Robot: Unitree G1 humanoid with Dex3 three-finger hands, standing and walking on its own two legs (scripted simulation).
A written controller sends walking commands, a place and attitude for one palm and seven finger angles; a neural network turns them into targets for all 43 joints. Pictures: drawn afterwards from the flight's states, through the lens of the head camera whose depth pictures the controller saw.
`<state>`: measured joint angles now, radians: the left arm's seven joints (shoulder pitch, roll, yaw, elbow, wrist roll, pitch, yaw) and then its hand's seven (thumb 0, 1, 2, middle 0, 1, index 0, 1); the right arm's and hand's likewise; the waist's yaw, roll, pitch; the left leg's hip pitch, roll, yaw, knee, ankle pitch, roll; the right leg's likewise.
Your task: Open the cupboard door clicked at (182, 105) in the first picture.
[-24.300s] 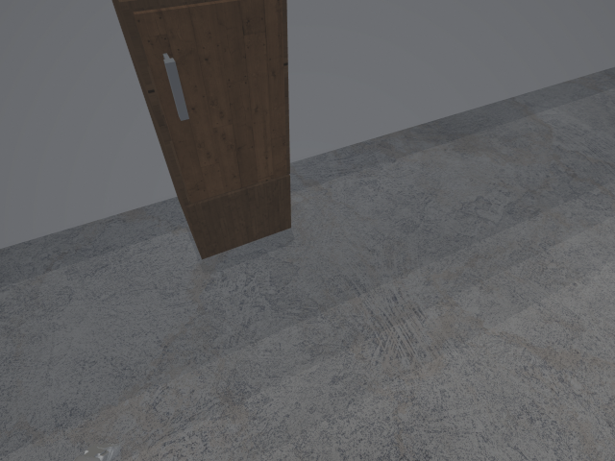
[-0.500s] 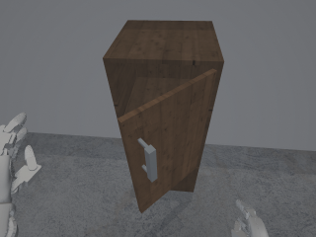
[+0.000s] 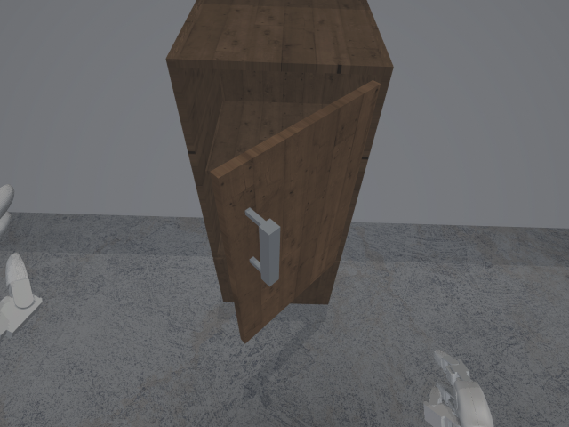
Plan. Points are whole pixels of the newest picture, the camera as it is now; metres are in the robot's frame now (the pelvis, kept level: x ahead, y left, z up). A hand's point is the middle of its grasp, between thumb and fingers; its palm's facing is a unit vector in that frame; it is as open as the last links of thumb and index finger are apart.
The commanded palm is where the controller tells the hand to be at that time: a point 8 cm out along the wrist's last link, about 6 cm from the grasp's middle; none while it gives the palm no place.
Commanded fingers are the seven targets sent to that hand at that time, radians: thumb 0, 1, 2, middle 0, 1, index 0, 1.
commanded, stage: step back with the hand held close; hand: left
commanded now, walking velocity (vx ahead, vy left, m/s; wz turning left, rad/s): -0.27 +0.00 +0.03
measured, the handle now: (261, 247) +0.39 +0.07 -0.01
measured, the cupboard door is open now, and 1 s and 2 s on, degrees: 45 45 45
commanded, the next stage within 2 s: stop stepping back and stand still in 1.04 s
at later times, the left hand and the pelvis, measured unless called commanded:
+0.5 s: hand (0, 345) +0.16 +0.27 +0.16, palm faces +0.45 -0.76 -0.47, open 7.4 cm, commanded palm +0.08 +0.31 +0.18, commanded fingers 0.00 0.90 0.90 -0.20 -0.30 -0.20 -0.30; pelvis -0.05 +0.01 -0.02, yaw +2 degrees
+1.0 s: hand out of the picture +0.08 +0.25 +0.16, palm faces +0.30 -0.78 -0.55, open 7.4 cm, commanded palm +0.01 +0.29 +0.18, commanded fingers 0.00 0.90 0.90 -0.20 -0.30 -0.20 -0.30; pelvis -0.13 -0.01 +0.00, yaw +0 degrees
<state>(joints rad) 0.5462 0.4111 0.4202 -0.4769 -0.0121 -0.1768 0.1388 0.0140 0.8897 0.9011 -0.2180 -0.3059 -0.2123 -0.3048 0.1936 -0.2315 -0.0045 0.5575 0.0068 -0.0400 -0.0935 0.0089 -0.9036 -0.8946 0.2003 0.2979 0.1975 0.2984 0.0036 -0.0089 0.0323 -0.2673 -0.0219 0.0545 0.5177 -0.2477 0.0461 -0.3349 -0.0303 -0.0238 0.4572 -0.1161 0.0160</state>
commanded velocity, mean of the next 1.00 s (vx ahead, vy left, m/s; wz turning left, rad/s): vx -0.37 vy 0.00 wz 0.01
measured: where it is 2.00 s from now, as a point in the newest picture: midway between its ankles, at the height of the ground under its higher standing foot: outside the picture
